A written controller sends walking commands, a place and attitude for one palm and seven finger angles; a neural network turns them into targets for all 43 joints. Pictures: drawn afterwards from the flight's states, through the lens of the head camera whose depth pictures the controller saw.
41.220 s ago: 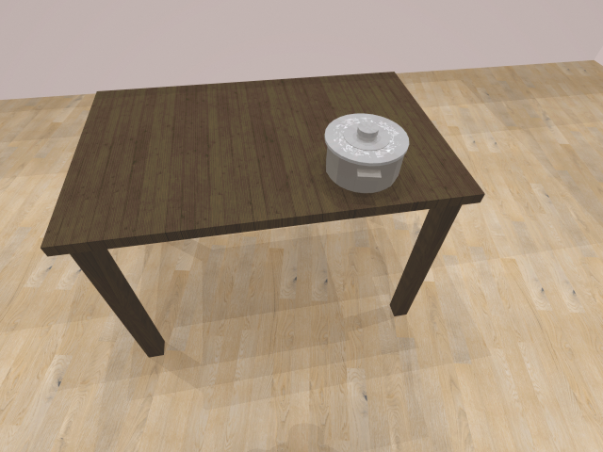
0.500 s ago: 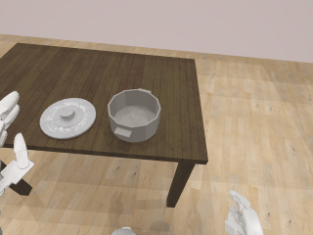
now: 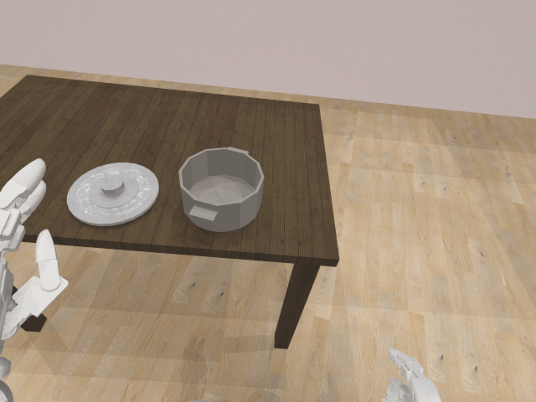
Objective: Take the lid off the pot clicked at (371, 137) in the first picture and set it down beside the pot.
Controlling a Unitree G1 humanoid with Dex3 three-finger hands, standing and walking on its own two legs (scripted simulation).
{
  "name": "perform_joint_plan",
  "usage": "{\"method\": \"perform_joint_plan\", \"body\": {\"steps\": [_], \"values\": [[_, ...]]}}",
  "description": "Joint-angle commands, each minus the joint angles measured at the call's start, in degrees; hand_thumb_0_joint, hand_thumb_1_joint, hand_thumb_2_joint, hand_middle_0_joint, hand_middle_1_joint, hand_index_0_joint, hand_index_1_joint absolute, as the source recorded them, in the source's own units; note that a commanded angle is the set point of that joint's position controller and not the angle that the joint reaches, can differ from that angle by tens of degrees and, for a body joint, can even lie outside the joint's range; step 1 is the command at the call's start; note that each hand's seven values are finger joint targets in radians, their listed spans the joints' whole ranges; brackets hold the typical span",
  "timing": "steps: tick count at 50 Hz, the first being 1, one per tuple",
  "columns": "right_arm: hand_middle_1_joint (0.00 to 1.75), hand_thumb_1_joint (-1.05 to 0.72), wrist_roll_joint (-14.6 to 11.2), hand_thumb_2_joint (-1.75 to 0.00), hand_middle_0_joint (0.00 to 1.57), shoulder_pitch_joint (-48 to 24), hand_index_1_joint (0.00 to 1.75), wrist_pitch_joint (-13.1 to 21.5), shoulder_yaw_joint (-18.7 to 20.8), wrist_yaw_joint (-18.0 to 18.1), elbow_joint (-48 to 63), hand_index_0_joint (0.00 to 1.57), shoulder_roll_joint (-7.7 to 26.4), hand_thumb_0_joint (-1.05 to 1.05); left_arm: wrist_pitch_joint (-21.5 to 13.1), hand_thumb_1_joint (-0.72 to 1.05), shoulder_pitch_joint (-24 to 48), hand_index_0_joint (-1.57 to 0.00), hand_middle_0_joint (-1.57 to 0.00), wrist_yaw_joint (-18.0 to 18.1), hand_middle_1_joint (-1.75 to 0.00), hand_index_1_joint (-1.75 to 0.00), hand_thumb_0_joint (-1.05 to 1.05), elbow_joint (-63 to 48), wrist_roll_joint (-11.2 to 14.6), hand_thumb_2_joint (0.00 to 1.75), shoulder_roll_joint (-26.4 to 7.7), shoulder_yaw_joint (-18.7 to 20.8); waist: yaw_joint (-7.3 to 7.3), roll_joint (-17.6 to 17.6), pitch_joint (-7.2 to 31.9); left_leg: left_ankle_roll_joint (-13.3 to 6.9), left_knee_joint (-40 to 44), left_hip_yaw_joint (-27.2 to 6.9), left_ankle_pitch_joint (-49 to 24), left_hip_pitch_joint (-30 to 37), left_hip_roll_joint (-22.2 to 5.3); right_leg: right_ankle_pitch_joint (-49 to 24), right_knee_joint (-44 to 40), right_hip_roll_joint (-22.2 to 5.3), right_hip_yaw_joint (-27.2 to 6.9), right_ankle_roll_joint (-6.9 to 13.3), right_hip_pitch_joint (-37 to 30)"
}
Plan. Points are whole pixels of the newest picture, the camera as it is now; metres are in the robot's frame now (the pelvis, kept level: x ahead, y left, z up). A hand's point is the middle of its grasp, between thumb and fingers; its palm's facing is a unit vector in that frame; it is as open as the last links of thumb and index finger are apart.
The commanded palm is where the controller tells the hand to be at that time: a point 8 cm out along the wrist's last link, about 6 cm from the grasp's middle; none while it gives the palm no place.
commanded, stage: step back with the hand held close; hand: left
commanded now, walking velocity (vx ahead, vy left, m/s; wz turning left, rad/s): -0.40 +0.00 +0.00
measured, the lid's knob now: (112, 184) +0.56 +0.37 -0.07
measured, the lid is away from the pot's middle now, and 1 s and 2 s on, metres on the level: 0.25 0.25 0.25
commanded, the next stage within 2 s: stop stepping back and stand still in 0.04 s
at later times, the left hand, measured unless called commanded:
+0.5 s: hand (6, 378) +0.11 +0.23 +0.17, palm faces +0.35 -0.83 -0.43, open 7.4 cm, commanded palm +0.06 +0.28 +0.19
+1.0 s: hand out of the picture +0.10 +0.26 +0.11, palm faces +0.30 -0.84 -0.45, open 7.4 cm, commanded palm none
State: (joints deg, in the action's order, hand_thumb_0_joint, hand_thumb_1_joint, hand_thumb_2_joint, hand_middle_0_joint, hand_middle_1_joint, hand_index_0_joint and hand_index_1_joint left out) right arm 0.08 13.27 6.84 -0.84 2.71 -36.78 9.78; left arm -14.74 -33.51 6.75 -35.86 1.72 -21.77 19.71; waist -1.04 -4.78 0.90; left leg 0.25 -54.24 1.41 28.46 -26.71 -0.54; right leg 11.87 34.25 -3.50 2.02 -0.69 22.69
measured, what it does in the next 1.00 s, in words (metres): walks backwards: left foot, then right foot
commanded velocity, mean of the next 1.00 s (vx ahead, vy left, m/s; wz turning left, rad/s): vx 0.03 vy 0.01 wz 0.00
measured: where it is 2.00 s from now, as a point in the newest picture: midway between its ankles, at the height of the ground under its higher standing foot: outside the picture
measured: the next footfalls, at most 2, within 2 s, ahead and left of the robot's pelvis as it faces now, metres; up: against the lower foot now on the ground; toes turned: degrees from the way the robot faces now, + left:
left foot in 0.06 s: +0.04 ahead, +0.15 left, +0.00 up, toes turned +3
right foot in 0.28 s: -0.06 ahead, -0.12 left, +0.00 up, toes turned +4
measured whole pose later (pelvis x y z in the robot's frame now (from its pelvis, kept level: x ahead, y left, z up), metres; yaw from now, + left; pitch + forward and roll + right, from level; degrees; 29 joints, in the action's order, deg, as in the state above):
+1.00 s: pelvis -0.11 +0.02 +0.00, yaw +2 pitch +0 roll -1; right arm 0.3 12.8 7.5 0.4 0.5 -39.9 12.9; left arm -9.6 -26.4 4.2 -14.5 -1.5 -20.7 14.6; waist -0.6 0.9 2.1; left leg -3.1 -33.9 0.6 16.4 -17.0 2.1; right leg 17.7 36.8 -1.2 1.0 0.5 18.7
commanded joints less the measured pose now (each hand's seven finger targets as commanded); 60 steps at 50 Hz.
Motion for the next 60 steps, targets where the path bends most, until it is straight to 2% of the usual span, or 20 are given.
{"method": "perform_joint_plan", "body": {"steps": [1,2,4,6,7,8,10,12,14,15,16,23,28,34,38,46,47,50,56,60], "values": [[0.30,-0.90,-0.14,-0.90,0.20,-4.08,0.30,3.83,3.47,1.18,9.51,0.20,8.04,0.00,-4.41,0.90,0.88,-0.20,-0.20,1.90,-0.30,-0.30,0.00,-11.68,1.09,0.90,-9.35,7.58,-1.17,3.68,1.89,-2.58,32.37,-3.90,-9.77,6.64,-5.46,-9.09,-1.95,-8.20,-6.43,2.59,-4.73],[0.30,-0.90,-0.15,-0.90,0.20,-4.37,0.30,4.44,4.41,0.94,10.78,0.20,9.56,0.00,-4.95,0.90,1.62,-0.20,-0.20,1.91,-0.30,-0.30,0.00,-13.40,1.20,0.90,-9.08,7.79,-0.87,14.31,1.86,-6.51,36.05,-14.03,-18.19,6.62,-14.05,-5.38,7.45,-2.02,-2.26,-0.39,-1.56],[0.30,-0.90,-0.05,-0.90,0.20,-4.31,0.30,6.30,5.86,-0.30,10.43,0.20,8.61,0.00,-5.73,0.90,-1.08,-0.20,-0.20,1.35,-0.30,-0.30,0.00,-12.65,2.11,0.90,-8.93,8.32,-1.52,20.64,6.72,-10.26,35.91,-18.40,-35.94,11.04,-23.23,20.60,28.54,3.32,-3.41,-1.10,6.92],[0.30,-0.90,0.67,-0.90,0.20,-3.79,0.30,6.48,6.23,-1.05,8.62,0.20,7.95,0.00,-4.86,0.90,-0.52,-0.20,-0.20,1.29,-0.30,-0.30,0.00,-17.53,2.28,0.90,-9.58,10.44,-1.71,20.03,5.83,-10.92,29.69,-13.73,-50.44,14.71,-21.26,20.73,32.57,3.26,-6.55,-1.43,11.82],[0.30,-0.90,2.42,-0.90,0.20,-4.35,0.30,1.66,6.50,-1.85,-3.81,0.20,15.95,0.00,10.09,0.90,15.99,-0.20,-0.20,-4.50,-0.30,-0.30,0.00,34.99,-3.97,0.90,5.44,-12.01,-6.74,21.00,1.98,-9.99,18.85,-19.72,-69.60,14.15,-17.76,18.78,31.52,0.96,-9.06,-3.03,20.51],[0.30,-0.90,-1.81,-0.90,0.20,-8.73,0.30,3.35,7.15,-2.20,13.99,0.20,6.20,0.00,0.63,0.90,14.68,-0.20,-0.20,-0.52,-0.30,-0.30,0.00,-33.71,3.05,0.90,-12.40,10.45,1.79,14.87,9.61,-6.66,27.15,-5.12,-47.52,18.61,-19.44,16.40,24.47,2.36,-8.21,-2.23,7.01],[0.30,-0.90,-1.46,-0.90,0.20,-3.53,0.30,5.00,5.99,-2.08,10.99,0.20,8.05,0.00,-1.32,0.90,-8.99,-0.20,-0.20,0.81,-0.30,-0.30,0.00,-19.85,2.43,0.90,-14.44,15.27,0.70,18.33,10.08,-5.21,26.84,-6.27,-35.74,14.03,-14.19,11.44,10.65,3.42,-0.02,-0.86,0.03],[0.30,-0.90,-1.22,-0.90,0.20,-4.36,0.30,4.80,4.16,-2.66,11.82,0.20,8.19,0.00,-1.54,0.90,-9.68,-0.20,-0.20,0.55,-0.30,-0.30,0.00,-22.29,1.68,0.90,-12.34,12.72,1.20,19.58,8.11,-3.74,22.17,-5.65,-18.67,6.01,-12.00,0.70,-4.38,1.78,0.62,-0.87,-11.33],[0.30,-0.90,-1.51,-0.90,0.20,-2.47,0.30,4.49,3.60,-2.08,11.99,0.20,7.62,0.00,-2.01,0.90,-8.39,-0.20,-0.20,0.86,-0.30,-0.30,0.00,-18.34,0.29,0.90,-14.07,12.87,-0.10,3.68,7.39,-1.72,12.30,-0.05,0.40,0.88,-4.88,-3.02,-11.75,-4.09,-2.42,0.99,-15.81],[0.30,-0.90,-1.62,-0.90,0.20,-3.00,0.30,4.46,3.56,-0.84,12.23,0.20,7.33,0.00,-2.03,0.90,-4.62,-0.20,-0.20,1.51,-0.30,-0.30,0.00,-14.83,1.07,0.90,-14.07,12.63,-0.25,-5.44,5.92,-0.17,2.49,2.53,5.70,-2.34,-0.48,9.60,-17.60,-12.45,-14.32,4.58,-9.98],[0.30,-0.90,-1.91,-0.90,0.20,-1.27,0.30,3.90,5.42,-0.41,11.05,0.20,8.66,0.00,-1.35,0.90,-6.52,-0.20,-0.20,1.55,-0.30,-0.30,0.00,-10.32,1.49,0.90,-12.49,11.97,-0.04,-12.27,5.38,-0.16,-7.38,-1.06,1.62,1.42,0.39,18.70,-22.97,-17.39,-25.83,8.07,-2.37],[0.30,-0.90,-1.42,-0.90,0.20,-3.48,0.30,3.53,3.44,1.74,8.43,0.20,8.71,0.00,-0.94,0.90,0.79,-0.20,-0.20,1.88,-0.30,-0.30,0.00,-1.17,0.30,0.90,-8.73,6.51,-1.27,-4.65,-1.55,-3.57,20.98,0.45,-4.87,12.45,-0.74,17.29,-15.45,-10.02,-9.91,3.87,4.00],[0.30,-0.90,-0.73,-0.90,0.20,-5.80,0.30,6.55,2.90,0.67,10.09,0.20,8.18,0.00,-1.94,0.90,0.47,-0.20,-0.20,1.69,-0.30,-0.30,0.00,-10.71,-0.53,0.90,-9.38,6.60,0.29,22.37,-2.04,-8.05,40.46,-13.25,-13.33,4.96,-12.67,11.14,9.94,2.32,0.05,-0.74,-5.48],[0.30,-0.90,-1.46,-0.90,0.20,-3.76,0.30,6.80,3.53,-0.74,8.20,0.20,9.49,0.00,-1.42,0.90,0.01,-0.20,-0.20,1.38,-0.30,-0.30,0.00,-7.67,-1.07,0.90,-9.76,7.11,0.47,8.58,-0.26,-4.78,26.01,-5.61,-15.93,6.54,-6.60,-4.28,-11.12,0.63,-1.11,0.55,-14.63],[0.30,-0.90,-1.07,-0.90,0.20,-3.76,0.30,4.52,4.18,-0.04,8.36,0.20,8.85,0.00,-1.47,0.90,-0.08,-0.20,-0.20,1.35,-0.30,-0.30,0.00,-5.63,0.39,0.90,-8.98,6.87,-0.83,0.24,-0.59,-3.44,17.92,-1.99,-3.39,11.44,-0.14,15.70,-18.45,-5.93,-14.34,5.07,-1.54],[0.30,-0.90,-0.78,-0.90,0.20,-7.16,0.30,4.34,2.13,1.42,9.80,0.20,8.45,0.00,-1.39,0.90,2.36,-0.20,-0.20,2.12,-0.30,-0.30,0.00,-6.01,-0.38,0.90,-6.85,4.73,0.70,13.15,-3.65,-5.45,40.75,-13.03,-2.76,3.75,-9.26,3.52,-3.71,3.04,-1.05,0.15,-11.52],[0.30,-0.90,0.87,-0.90,0.20,-7.28,0.30,4.29,7.11,-3.40,-4.63,0.20,19.72,0.00,9.43,0.90,9.24,-0.20,-0.20,-4.73,-0.30,-0.30,0.00,40.29,-5.97,0.90,1.45,-12.58,-2.03,12.94,-6.47,-6.45,30.56,-16.77,-21.08,0.43,-7.43,-1.07,6.99,0.66,-1.85,2.17,-1.26],[0.30,-0.90,1.38,-0.90,0.20,-2.05,0.30,-2.19,4.99,-2.73,-1.92,0.20,12.11,0.00,15.01,0.90,10.84,-0.20,-0.20,-6.05,-0.30,-0.30,0.00,47.11,-4.15,0.90,5.33,-13.51,-0.35,2.23,1.57,-8.31,30.86,-18.34,-20.88,5.37,-10.12,13.26,9.58,2.59,-3.20,1.52,-1.11],[0.30,-0.90,0.63,-0.90,0.20,-1.52,0.30,-5.35,4.54,-2.01,-6.74,0.20,8.23,0.00,14.92,0.90,18.21,-0.20,-0.20,-5.05,-0.30,-0.30,0.00,69.19,-3.46,0.90,0.66,-15.37,0.46,-6.27,0.07,-2.92,20.33,-4.97,-18.36,7.82,1.15,-5.17,-10.74,-5.23,-14.36,6.43,-8.80],[0.30,-0.90,0.54,-0.90,0.20,1.09,0.30,-5.97,3.83,-1.73,-12.01,0.20,7.57,0.00,14.67,0.90,19.51,-0.20,-0.20,-5.03,-0.30,-0.30,0.00,80.42,-2.61,0.90,1.04,-17.05,-0.21,8.33,-2.95,-3.10,27.10,-7.52,-16.43,11.70,-1.88,2.46,-11.23,-1.62,-11.27,5.35,-5.16]]}}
